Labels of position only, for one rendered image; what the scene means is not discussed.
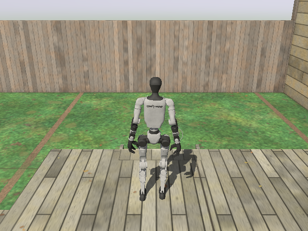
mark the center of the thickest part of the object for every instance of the left robot forearm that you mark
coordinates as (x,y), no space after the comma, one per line
(132,131)

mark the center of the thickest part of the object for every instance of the left robot shin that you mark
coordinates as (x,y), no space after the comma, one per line
(142,176)

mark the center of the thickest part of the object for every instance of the right robot thigh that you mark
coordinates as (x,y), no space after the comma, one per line
(164,145)

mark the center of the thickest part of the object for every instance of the right robot hand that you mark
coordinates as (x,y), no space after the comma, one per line
(177,152)

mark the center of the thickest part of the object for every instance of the left robot hand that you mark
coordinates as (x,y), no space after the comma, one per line
(130,146)

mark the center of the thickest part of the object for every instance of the right robot forearm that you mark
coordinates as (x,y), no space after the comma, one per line
(175,133)

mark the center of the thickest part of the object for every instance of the right robot upper arm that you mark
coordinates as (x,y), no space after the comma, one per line
(171,111)

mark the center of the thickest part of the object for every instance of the left robot upper arm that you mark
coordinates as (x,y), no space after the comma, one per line
(137,110)

